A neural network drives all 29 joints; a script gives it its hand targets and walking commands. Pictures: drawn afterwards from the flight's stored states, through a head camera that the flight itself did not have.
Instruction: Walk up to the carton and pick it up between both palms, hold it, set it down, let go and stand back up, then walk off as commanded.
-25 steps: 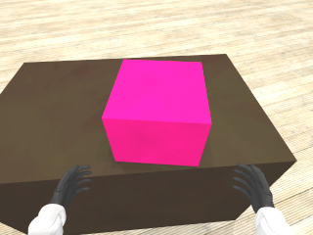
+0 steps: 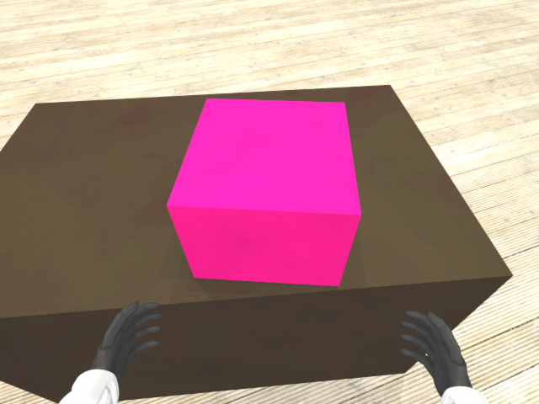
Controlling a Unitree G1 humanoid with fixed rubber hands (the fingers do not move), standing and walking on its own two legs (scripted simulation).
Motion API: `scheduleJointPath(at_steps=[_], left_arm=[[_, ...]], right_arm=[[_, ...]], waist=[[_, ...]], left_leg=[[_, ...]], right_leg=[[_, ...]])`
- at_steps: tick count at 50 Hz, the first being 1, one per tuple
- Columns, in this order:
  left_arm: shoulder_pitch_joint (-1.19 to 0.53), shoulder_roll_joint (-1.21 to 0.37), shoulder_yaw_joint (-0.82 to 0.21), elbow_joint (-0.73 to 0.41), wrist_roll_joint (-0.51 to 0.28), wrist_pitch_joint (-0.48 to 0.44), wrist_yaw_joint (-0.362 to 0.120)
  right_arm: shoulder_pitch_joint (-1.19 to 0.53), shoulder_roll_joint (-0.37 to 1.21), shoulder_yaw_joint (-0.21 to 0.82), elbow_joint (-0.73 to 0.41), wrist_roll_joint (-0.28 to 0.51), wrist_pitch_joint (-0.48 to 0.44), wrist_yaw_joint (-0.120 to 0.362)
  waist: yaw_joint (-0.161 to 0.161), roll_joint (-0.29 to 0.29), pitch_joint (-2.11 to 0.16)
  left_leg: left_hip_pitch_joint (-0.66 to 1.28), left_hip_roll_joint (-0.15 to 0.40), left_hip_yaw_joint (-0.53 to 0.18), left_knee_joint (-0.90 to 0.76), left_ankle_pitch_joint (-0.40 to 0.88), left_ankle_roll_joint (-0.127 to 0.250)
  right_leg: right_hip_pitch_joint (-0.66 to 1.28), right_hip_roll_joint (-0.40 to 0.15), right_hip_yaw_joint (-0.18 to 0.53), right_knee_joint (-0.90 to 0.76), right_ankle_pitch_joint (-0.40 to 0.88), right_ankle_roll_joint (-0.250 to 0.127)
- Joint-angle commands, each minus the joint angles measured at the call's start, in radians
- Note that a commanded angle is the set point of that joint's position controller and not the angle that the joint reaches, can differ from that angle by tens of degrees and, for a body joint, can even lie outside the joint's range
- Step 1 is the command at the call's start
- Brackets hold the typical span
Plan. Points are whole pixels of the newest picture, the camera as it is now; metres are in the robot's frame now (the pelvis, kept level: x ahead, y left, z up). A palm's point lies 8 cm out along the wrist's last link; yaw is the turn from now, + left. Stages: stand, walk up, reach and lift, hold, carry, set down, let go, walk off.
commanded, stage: set down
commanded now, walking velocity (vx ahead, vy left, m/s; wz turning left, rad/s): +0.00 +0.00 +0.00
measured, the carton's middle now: (270, 189) +0.49 +0.02 +0.02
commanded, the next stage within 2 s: let go in 1.16 s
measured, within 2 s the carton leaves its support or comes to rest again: neither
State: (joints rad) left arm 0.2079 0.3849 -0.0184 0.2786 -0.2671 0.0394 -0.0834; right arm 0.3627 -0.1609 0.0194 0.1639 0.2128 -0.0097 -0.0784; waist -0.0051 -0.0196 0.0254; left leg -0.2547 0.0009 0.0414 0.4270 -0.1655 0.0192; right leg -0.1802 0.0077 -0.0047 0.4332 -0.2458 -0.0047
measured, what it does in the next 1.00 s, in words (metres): stands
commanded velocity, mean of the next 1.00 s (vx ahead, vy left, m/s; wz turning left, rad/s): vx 0.00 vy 0.00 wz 0.00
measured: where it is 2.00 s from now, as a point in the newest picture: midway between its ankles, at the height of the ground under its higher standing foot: outside the picture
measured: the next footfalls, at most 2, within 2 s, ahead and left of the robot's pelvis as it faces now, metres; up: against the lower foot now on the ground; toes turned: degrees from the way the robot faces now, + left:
none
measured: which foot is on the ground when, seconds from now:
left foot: down 0.00-1.00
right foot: down 0.00-1.00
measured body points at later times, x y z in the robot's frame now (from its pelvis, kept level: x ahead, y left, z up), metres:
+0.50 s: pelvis +0.00 +0.00 +0.00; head +0.01 +0.01 +0.45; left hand +0.19 +0.25 -0.06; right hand +0.17 -0.21 -0.06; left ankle +0.04 +0.11 -0.74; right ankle -0.01 -0.12 -0.74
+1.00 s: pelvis +0.01 +0.00 +0.00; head +0.02 +0.01 +0.45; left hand +0.18 +0.23 -0.09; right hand +0.16 -0.22 -0.09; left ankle +0.04 +0.11 -0.74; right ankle -0.01 -0.12 -0.74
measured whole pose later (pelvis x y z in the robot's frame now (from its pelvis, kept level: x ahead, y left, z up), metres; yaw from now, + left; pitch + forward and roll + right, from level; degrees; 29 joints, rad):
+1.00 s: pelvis +0.01 +0.00 +0.00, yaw +0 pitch +0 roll +0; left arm 0.21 0.24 -0.02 0.47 -0.14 0.14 0.03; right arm 0.23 -0.16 0.01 0.64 0.05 -0.16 0.04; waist -0.01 -0.02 0.03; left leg -0.25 0.00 0.04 0.43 -0.17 0.02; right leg -0.18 0.01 0.00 0.43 -0.25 -0.01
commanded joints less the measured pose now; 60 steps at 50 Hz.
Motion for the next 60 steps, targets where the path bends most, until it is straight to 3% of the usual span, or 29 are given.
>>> scheduleJointPath(at_steps=[1, 2, 3, 5, 6, 7, 12, 14, 17, 18, 19, 20, 21, 24, 25, 27, 29, 30, 31, 36, 38, 42, 43, 45, 47, 49, 50, 54, 60], left_arm=[[-0.054, 0.127, 0.113, -0.084, 0.079, -0.037, 0.024], [-0.053, 0.102, 0.105, -0.063, 0.085, -0.031, 0.03], [-0.062, 0.109, 0.099, -0.064, 0.086, -0.021, 0.035], [-0.078, 0.085, 0.08, -0.055, 0.106, -0.004, 0.05], [-0.09, 0.095, 0.077, -0.068, 0.095, -0.013, 0.053], [-0.083, 0.092, 0.07, -0.132, 0.101, -0.022, 0.069], [-0.105, 0.086, 0.069, -0.002, 0.128, 0.01, 0.066], [-0.076, 0.067, 0.074, -0.025, 0.144, 0.022, 0.072], [-0.091, 0.049, 0.066, 0.007, 0.166, 0.034, 0.078], [-0.094, 0.077, 0.073, -0.047, 0.144, 0.015, 0.073], [-0.086, 0.05, 0.065, -0.013, 0.164, 0.029, 0.083], [-0.08, 0.064, 0.076, -0.027, 0.151, 0.02, 0.08], [-0.082, 0.048, 0.07, -0.028, 0.17, 0.023, 0.089], [-0.076, 0.015, 0.046, 0.017, 0.177, 0.032, 0.091], [-0.085, 0.014, 0.055, -0.003, 0.179, 0.03, 0.097], [-0.073, 0.041, 0.044, -0.018, 0.161, 0.022, 0.088], [-0.054, 0.009, 0.056, 0.021, 0.207, 0.028, 0.098], [-0.045, 0.018, 0.048, -0.015, 0.193, 0.023, 0.098], [-0.076, -0.018, 0.037, 0.039, 0.213, 0.044, 0.105], [-0.096, 0.004, 0.05, 0.029, 0.215, 0.062, 0.114], [-0.103, -0.028, 0.025, 0.061, 0.206, 0.064, 0.118], [-0.097, -0.036, 0.016, 0.007, 0.211, 0.056, 0.132], [-0.095, -0.06, 0.01, 0.059, 0.226, 0.066, 0.131], [-0.103, -0.031, 0.009, 0.047, 0.209, 0.046, 0.121], [-0.127, -0.051, 0.016, 0.104, 0.23, 0.062, 0.127], [-0.131, -0.049, 0.003, 0.062, 0.22, 0.055, 0.13], [-0.126, -0.068, 0.008, 0.11, 0.245, 0.074, 0.138], [-0.085, -0.083, -0.007, 0.118, 0.236, 0.064, 0.143], [-0.105, -0.071, -0.002, 0.075, 0.225, 0.041, 0.144]], right_arm=[[-0.125, -0.078, -0.026, -0.091, -0.078, -0.071, 0.027], [-0.154, -0.088, -0.028, -0.09, -0.088, -0.073, 0.034], [-0.159, -0.063, -0.034, -0.089, -0.09, -0.075, 0.034], [-0.183, -0.089, -0.054, -0.023, -0.11, -0.072, 0.048], [-0.185, -0.065, -0.048, -0.041, -0.106, -0.079, 0.047], [-0.165, -0.072, -0.055, -0.051, -0.098, -0.081, 0.053], [-0.202, -0.075, -0.07, 0.047, -0.139, -0.087, 0.057], [-0.19, -0.09, -0.064, 0.05, -0.138, -0.084, 0.062], [-0.217, -0.1, -0.088, 0.141, -0.16, -0.093, 0.079], [-0.189, -0.066, -0.07, 0.062, -0.139, -0.098, 0.061], [-0.207, -0.093, -0.076, 0.146, -0.166, -0.096, 0.076], [-0.185, -0.08, -0.077, 0.119, -0.155, -0.106, 0.071], [-0.207, -0.099, -0.082, 0.159, -0.155, -0.113, 0.084], [-0.208, -0.095, -0.09, 0.229, -0.174, -0.123, 0.088], [-0.232, -0.116, -0.085, 0.219, -0.175, -0.131, 0.093], [-0.209, -0.09, -0.092, 0.187, -0.179, -0.157, 0.081], [-0.219, -0.116, -0.091, 0.243, -0.173, -0.172, 0.093], [-0.208, -0.115, -0.086, 0.202, -0.17, -0.182, 0.09], [-0.246, -0.12, -0.098, 0.294, -0.185, -0.166, 0.101], [-0.25, -0.11, -0.101, 0.283, -0.198, -0.176, 0.106], [-0.278, -0.122, -0.121, 0.32, -0.212, -0.183, 0.105], [-0.261, -0.134, -0.119, 0.338, -0.203, -0.201, 0.121], [-0.261, -0.144, -0.13, 0.432, -0.211, -0.19, 0.121], [-0.253, -0.12, -0.106, 0.337, -0.204, -0.208, 0.105], [-0.29, -0.148, -0.114, 0.434, -0.216, -0.199, 0.114], [-0.292, -0.143, -0.115, 0.413, -0.202, -0.199, 0.116], [-0.307, -0.163, -0.133, 0.475, -0.219, -0.193, 0.13], [-0.285, -0.166, -0.146, 0.491, -0.231, -0.219, 0.136], [-0.302, -0.163, -0.135, 0.46, -0.214, -0.249, 0.124]], waist=[[0.072, 0.088, -0.09], [0.079, 0.076, -0.104], [0.058, 0.072, -0.077], [0.071, 0.128, -0.07], [0.061, 0.094, -0.079], [0.056, 0.129, -0.102], [0.038, 0.058, -0.086], [0.038, 0.088, -0.068], [0.047, 0.091, -0.052], [0.035, 0.061, -0.09], [0.036, 0.088, -0.068], [0.036, 0.06, -0.091], [0.045, 0.095, -0.102], [0.022, 0.1, -0.086], [0.04, 0.091, -0.101], [0.009, 0.044, -0.123], [0.037, 0.089, -0.115], [0.025, 0.069, -0.13], [0.025, 0.105, -0.071], [0.039, 0.083, -0.093], [0.024, 0.048, -0.102], [0.027, 0.084, -0.108], [0.017, 0.099, -0.082], [0.005, 0.033, -0.119], [0.01, 0.071, -0.084], [0.005, 0.061, -0.096], [0.015, 0.107, -0.068], [0.023, 0.058, -0.09], [0.018, 0.051, -0.137]], left_leg=[[0.294, 0.018, 0.018, -0.088, 0.147, -0.048], [0.278, 0.014, 0.012, -0.089, 0.11, -0.043], [0.271, 0.021, 0.005, -0.099, 0.071, -0.039], [0.228, 0.031, 0.006, -0.111, 0.025, -0.051], [0.242, 0.021, 0.008, -0.103, 0.01, -0.046], [0.212, 0.04, -0.008, -0.125, 0.011, -0.048], [0.252, 0.021, 0.012, -0.1, -0.01, -0.032], [0.217, 0.031, 0.002, -0.121, -0.02, -0.041], [0.247, 0.026, 0.014, -0.104, 0.024, -0.046], [0.254, 0.012, 0.015, -0.094, 0.028, -0.035], [0.262, 0.016, 0.019, -0.098, 0.045, -0.045], [0.263, 0.016, 0.019, -0.086, 0.065, -0.044], [0.268, 0.021, 0.013, -0.094, 0.062, -0.053], [0.277, 0.029, 0.006, -0.088, 0.049, -0.061], [0.272, 0.027, 0.012, -0.093, 0.049, -0.056], [0.28, 0.016, 0.01, -0.071, 0.084, -0.052], [0.295, 0.019, 0.015, -0.07, 0.116, -0.052], [0.305, 0.015, 0.013, -0.068, 0.118, -0.047], [0.282, 0.024, 0.012, -0.09, 0.065, -0.057], [0.243, 0.019, 0.025, -0.095, -0.002, -0.047], [0.263, 0.02, 0.023, -0.086, -0.009, -0.05], [0.27, 0.03, 0.016, -0.089, 0.031, -0.058], [0.307, 0.019, 0.034, -0.079, 0.076, -0.067], [0.305, 0.015, 0.028, -0.068, 0.062, -0.048], [0.325, 0.005, 0.041, -0.072, 0.078, -0.063], [0.311, 0.016, 0.018, -0.082, 0.018, -0.057], [0.308, 0.022, 0.023, -0.093, 0.019, -0.069], [0.289, 0.021, 0.027, -0.082, 0.058, -0.071], [0.318, 0.011, 0.027, -0.059, 0.131, -0.059]], right_leg=[[-0.038, 0.002, 0.031, -0.149, 0.06, -0.049], [-0.03, 0.003, 0.024, -0.144, 0.023, -0.049], [-0.038, -0.001, 0.02, -0.142, 0.008, -0.049], [-0.02, 0.008, 0.015, -0.121, -0.014, -0.055], [-0.038, 0.001, 0.018, -0.128, -0.017, -0.053], [0.022, 0.011, 0.004, -0.104, 0.027, -0.045], [-0.058, -0.007, 0.016, -0.134, -0.009, -0.039], [-0.012, 0.006, 0.003, -0.11, 0.025, -0.037], [-0.075, 0.006, 0.0, -0.123, 0.006, -0.049], [-0.027, -0.012, 0.015, -0.126, 0.054, -0.034], [-0.052, -0.003, 0.002, -0.125, 0.028, -0.04], [-0.043, -0.007, 0.004, -0.127, 0.056, -0.03], [-0.043, 0.005, 0.0, -0.122, 0.044, -0.042], [-0.058, 0.005, -0.007, -0.117, 0.047, -0.044], [-0.069, 0.012, -0.012, -0.117, 0.031, -0.046], [-0.029, -0.004, -0.01, -0.114, 0.099, -0.03], [-0.058, 0.004, -0.009, -0.115, 0.102, -0.046], [-0.048, 0.003, -0.011, -0.118, 0.118, -0.036], [-0.084, 0.011, -0.017, -0.124, 0.042, -0.05], [-0.04, 0.001, -0.008, -0.112, 0.027, -0.04], [-0.065, 0.002, -0.016, -0.111, 0.028, -0.035], [-0.057, 0.013, -0.028, -0.101, 0.055, -0.04], [-0.096, 0.009, -0.028, -0.108, 0.061, -0.046], [-0.062, 0.004, -0.025, -0.108, 0.101, -0.023], [-0.106, 0.006, -0.031, -0.108, 0.065, -0.034], [-0.1, 0.006, -0.031, -0.114, 0.027, -0.032], [-0.121, 0.013, -0.042, -0.107, 0.0, -0.047], [-0.1, 0.022, -0.043, -0.1, 0.03, -0.039], [-0.098, 0.014, -0.036, -0.094, 0.108, -0.027]])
